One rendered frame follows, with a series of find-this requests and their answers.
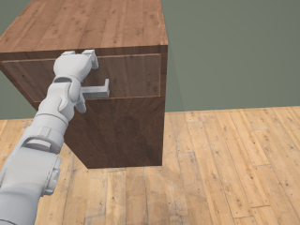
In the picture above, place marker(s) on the left robot upper arm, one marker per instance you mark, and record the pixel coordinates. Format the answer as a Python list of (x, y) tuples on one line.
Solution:
[(30, 175)]

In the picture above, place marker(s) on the cabinet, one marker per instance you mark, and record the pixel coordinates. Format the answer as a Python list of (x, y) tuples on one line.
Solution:
[(113, 132)]

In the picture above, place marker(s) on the drawer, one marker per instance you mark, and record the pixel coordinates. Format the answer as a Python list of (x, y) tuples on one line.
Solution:
[(130, 75)]

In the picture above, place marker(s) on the robot left hand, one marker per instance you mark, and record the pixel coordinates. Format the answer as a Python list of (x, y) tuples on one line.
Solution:
[(77, 65)]

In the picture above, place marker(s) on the robot left forearm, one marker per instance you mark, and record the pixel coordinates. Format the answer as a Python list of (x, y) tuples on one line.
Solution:
[(46, 132)]

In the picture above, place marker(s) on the handle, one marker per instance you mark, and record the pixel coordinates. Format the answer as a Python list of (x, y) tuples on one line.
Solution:
[(96, 91)]

